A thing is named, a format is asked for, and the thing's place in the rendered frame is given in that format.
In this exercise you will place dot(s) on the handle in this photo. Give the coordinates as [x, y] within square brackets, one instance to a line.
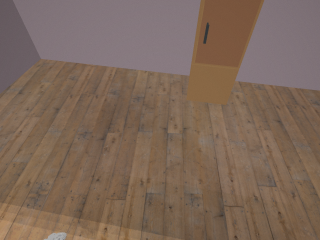
[206, 33]

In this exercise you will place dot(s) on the cupboard door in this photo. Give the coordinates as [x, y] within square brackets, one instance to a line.
[230, 23]

